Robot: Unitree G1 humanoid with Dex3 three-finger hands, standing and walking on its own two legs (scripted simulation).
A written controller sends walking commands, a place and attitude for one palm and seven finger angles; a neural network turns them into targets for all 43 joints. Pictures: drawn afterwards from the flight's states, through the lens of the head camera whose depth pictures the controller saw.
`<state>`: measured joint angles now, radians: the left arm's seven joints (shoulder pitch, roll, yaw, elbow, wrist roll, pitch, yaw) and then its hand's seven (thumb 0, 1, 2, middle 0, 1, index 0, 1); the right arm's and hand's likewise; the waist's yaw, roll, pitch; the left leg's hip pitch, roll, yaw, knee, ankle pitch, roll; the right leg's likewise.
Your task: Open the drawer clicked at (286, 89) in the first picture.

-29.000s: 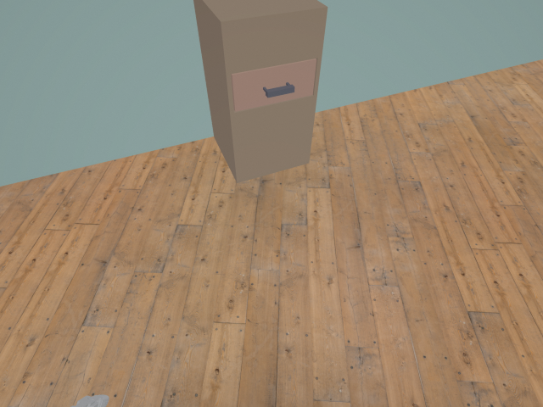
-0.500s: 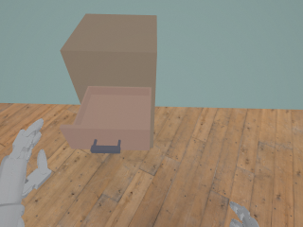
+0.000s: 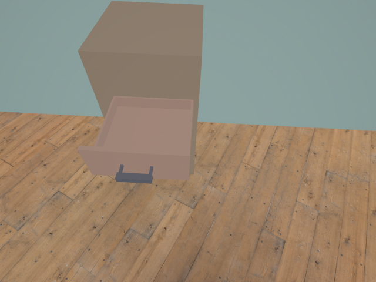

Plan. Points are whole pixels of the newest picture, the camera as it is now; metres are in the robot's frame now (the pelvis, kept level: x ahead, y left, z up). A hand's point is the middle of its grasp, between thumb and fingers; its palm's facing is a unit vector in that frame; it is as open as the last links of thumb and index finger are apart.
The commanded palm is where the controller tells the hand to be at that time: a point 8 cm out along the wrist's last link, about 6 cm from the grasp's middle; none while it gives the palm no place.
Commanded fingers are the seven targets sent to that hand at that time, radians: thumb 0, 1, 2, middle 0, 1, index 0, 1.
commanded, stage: let the arm hang, fingers relaxed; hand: left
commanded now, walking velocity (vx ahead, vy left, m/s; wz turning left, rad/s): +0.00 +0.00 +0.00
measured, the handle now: (135, 172) +0.49 +0.22 -0.25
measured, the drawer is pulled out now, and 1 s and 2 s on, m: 0.28 0.28 0.28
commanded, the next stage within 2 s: look to check the result in 0.54 s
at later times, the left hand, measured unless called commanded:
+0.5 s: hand out of the picture -0.01 +0.15 -0.18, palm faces +0.03 -0.99 -0.15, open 7.3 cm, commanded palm none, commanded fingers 0.00 0.90 0.90 -0.20 -0.30 -0.20 -0.30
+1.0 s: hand out of the picture -0.02 +0.15 -0.18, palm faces +0.04 -0.99 -0.16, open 7.4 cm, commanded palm none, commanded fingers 0.00 0.90 0.90 -0.20 -0.30 -0.20 -0.30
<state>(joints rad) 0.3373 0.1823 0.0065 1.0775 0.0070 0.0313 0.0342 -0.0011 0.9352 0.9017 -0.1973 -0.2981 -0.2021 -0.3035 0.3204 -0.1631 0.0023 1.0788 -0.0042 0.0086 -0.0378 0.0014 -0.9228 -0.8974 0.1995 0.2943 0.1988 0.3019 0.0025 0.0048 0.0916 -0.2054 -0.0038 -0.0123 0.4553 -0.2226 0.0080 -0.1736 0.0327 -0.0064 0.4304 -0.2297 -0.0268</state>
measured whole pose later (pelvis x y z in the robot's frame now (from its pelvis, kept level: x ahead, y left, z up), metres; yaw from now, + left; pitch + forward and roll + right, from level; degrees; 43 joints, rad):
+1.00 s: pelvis +0.01 +0.00 +0.00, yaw -1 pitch -2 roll +0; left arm 0.33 0.10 0.00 1.12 0.01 0.00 0.04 0.00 0.91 0.90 -0.20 -0.30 -0.20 -0.30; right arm 0.34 -0.10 0.00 1.12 0.00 -0.02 -0.05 0.00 -0.91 -0.90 0.20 0.29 0.20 0.30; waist -0.01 0.01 0.06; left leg -0.18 -0.01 0.00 0.44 -0.23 0.01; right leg -0.16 0.03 0.01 0.44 -0.25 -0.03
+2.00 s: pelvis +0.02 -0.02 +0.00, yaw -1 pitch -2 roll +0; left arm 0.32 0.10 0.00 1.11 0.00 -0.01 0.04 0.00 0.91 0.90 -0.20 -0.30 -0.20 -0.30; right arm 0.33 -0.10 0.00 1.13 0.00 -0.01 -0.05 0.00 -0.91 -0.90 0.20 0.29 0.20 0.30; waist -0.01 0.00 0.07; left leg -0.16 0.01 -0.01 0.43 -0.24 -0.01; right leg -0.15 0.05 0.00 0.43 -0.25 -0.05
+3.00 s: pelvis +0.02 -0.01 +0.00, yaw -1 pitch -2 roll +0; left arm 0.33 0.10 0.00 1.10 0.00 -0.01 0.04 0.00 0.91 0.90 -0.20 -0.30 -0.20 -0.30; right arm 0.33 -0.10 0.01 1.13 0.00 -0.02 -0.05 0.00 -0.91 -0.90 0.20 0.29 0.20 0.30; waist -0.01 0.00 0.07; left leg -0.16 0.00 -0.01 0.42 -0.24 -0.01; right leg -0.15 0.04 0.00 0.43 -0.26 -0.04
